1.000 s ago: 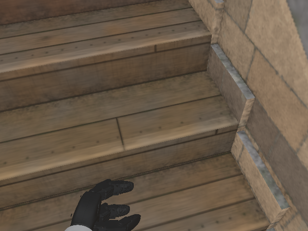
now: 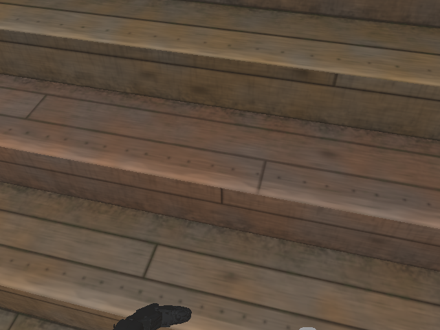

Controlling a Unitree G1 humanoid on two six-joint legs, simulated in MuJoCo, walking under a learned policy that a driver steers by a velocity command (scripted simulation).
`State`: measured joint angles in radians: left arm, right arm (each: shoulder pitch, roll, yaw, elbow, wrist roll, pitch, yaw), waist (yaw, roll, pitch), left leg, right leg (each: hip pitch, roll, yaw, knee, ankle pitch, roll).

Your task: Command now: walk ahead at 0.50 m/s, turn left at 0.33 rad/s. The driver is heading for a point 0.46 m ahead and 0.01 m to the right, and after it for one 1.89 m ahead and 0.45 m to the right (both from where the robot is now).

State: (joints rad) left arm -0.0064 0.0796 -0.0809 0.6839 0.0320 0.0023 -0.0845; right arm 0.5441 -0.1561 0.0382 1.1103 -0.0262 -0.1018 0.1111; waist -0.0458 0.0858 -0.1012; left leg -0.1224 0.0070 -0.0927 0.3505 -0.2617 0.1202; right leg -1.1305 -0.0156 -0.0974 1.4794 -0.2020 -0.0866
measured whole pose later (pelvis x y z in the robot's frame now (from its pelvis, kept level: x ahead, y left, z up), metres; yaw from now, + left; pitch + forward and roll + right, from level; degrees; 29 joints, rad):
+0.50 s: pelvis +0.26 +0.00 +0.14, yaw +4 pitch +4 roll +0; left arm 0.61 0.04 -0.07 1.15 0.10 -0.10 -0.05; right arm -0.04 -0.11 0.08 0.75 -0.04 0.00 0.06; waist 0.10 -0.01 -0.08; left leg -1.48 0.15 0.05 1.77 -0.08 0.24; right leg -0.04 -0.02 -0.06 0.37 -0.39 -0.02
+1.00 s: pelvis +0.43 +0.08 +0.30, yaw -10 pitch +3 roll +3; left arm 0.14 0.21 0.05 0.91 0.04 -0.09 -0.09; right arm 0.11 -0.22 -0.05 0.91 -0.05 -0.10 -0.01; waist -0.01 -0.04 -0.05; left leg -0.34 0.04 0.39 0.46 -0.16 0.10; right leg -0.71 -0.08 0.02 1.27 -0.28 -0.01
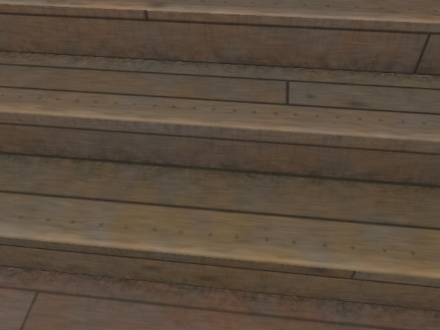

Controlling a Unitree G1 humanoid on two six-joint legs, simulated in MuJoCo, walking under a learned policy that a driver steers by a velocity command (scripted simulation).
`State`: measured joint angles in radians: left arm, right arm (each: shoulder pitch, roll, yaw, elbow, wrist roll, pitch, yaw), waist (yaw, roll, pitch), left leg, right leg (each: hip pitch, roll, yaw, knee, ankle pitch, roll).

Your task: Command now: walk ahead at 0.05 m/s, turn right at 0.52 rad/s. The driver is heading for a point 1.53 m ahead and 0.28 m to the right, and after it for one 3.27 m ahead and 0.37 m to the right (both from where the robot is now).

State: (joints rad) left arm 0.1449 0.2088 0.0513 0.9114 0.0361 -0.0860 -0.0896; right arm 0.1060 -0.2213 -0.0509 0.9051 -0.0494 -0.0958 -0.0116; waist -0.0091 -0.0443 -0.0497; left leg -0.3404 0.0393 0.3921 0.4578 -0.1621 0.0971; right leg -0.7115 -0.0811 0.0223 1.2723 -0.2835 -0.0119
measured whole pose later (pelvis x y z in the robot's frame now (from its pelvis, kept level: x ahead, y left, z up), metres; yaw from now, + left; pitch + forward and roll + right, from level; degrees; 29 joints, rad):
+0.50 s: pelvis +0.02 +0.00 +0.00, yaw -14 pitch +7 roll -1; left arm 0.22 0.19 0.05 0.76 0.02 -0.07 0.01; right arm 0.04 -0.24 -0.05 0.71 -0.05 -0.05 -0.03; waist 0.06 0.02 -0.08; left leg -0.66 0.03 -0.03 1.14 -0.40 -0.11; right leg -0.44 0.08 0.10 0.60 -0.27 -0.04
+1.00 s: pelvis +0.05 +0.04 +0.00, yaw -16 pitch +3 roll +0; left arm 0.13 0.20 0.04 0.79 0.00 -0.05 -0.03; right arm 0.08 -0.12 0.01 0.75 -0.02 -0.09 0.11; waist 0.03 -0.02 -0.01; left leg -0.32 -0.04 0.07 0.59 -0.32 0.07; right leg -0.34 -0.01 0.15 0.59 -0.30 0.07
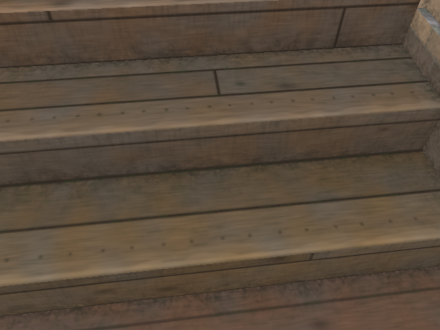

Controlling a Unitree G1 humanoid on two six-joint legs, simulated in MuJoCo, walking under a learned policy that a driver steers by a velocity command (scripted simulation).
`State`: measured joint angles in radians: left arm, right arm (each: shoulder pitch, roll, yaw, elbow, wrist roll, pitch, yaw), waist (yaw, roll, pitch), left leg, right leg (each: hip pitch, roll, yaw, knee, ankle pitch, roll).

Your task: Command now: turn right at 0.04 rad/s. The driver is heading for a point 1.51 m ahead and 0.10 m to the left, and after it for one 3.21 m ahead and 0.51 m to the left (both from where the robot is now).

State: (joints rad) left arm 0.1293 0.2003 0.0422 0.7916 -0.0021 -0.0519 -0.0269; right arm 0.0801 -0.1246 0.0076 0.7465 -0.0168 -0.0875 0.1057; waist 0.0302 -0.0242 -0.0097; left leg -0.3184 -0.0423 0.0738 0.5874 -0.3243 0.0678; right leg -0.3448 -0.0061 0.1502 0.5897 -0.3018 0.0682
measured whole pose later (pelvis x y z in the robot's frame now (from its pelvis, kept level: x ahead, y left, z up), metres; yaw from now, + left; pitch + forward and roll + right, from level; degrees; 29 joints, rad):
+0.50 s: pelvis +0.09 -0.05 +0.00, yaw -1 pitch +3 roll -2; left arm 0.28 0.18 0.04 0.84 0.07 -0.11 -0.03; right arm 0.32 -0.24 -0.05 0.94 -0.04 -0.06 0.05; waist 0.02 0.04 -0.05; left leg -0.39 0.01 -0.03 1.12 -0.45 0.11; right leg -0.20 0.04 -0.09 0.49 -0.34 -0.08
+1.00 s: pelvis +0.34 -0.05 +0.14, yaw -2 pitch +6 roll +3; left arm 0.16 0.19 0.01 0.84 0.03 -0.05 -0.06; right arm 0.43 -0.17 0.00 1.11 -0.08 -0.04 0.03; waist 0.00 -0.04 -0.13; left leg -0.45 -0.06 0.13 0.72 -0.38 0.09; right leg -1.05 0.03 0.19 1.97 -0.03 -0.27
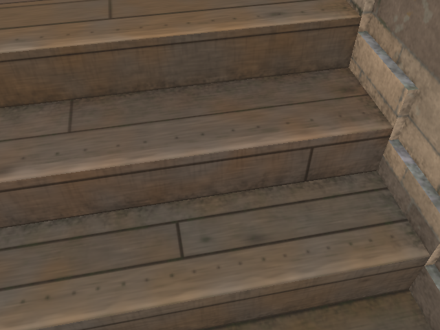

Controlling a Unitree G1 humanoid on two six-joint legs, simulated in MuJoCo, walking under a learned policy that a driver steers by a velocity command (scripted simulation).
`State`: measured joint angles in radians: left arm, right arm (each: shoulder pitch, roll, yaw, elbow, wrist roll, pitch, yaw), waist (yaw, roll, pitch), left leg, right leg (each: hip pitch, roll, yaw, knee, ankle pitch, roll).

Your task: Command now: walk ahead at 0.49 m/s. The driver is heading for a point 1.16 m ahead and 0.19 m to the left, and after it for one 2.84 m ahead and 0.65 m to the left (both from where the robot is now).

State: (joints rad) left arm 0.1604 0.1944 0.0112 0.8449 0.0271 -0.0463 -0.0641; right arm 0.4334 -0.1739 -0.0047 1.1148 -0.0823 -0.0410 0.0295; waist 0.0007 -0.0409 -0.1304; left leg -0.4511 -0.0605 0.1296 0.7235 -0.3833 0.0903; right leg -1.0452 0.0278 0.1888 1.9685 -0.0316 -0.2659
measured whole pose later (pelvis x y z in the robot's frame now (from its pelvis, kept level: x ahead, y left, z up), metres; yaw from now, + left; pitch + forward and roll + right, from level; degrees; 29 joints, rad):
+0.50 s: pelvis +0.30 -0.06 +0.16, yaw +1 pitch +7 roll -3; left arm 0.40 0.17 0.01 1.15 0.06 -0.05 -0.04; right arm 0.21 -0.19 -0.02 0.97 -0.02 -0.05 0.06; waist 0.00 0.04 -0.13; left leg -1.07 0.03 -0.19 1.99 0.04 0.22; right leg -0.52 0.07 -0.13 0.74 -0.35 -0.09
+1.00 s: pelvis +0.58 -0.01 +0.31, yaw +1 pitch +7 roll +2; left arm 0.29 0.21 0.02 1.03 0.05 -0.06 -0.09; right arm 0.25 -0.15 -0.02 1.08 -0.06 -0.04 0.03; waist -0.04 -0.06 -0.16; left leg -0.56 -0.04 0.14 0.85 -0.40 0.09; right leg -0.89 0.08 0.26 1.89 0.02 -0.23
